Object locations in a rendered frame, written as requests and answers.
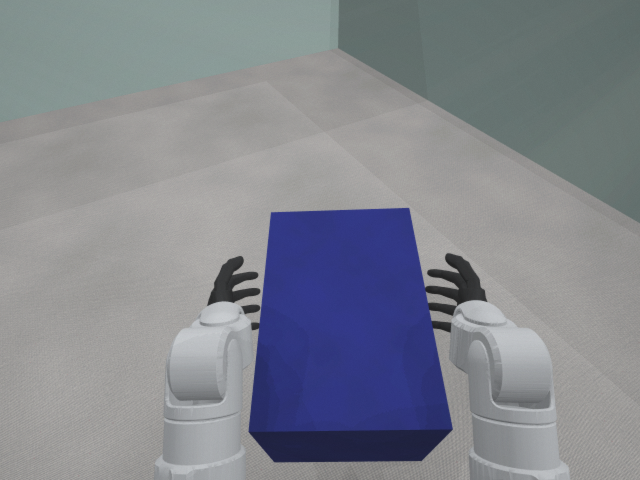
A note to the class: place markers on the robot right hand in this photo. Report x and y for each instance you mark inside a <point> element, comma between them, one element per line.
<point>466,280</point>

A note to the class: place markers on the robot left hand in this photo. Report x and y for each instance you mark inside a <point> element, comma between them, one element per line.
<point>225,282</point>

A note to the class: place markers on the robot left forearm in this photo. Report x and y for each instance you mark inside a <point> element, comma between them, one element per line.
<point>203,397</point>

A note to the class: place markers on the carton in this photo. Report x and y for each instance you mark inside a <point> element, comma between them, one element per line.
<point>347,367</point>

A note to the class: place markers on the robot right forearm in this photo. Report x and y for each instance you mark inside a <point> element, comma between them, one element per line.
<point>511,394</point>

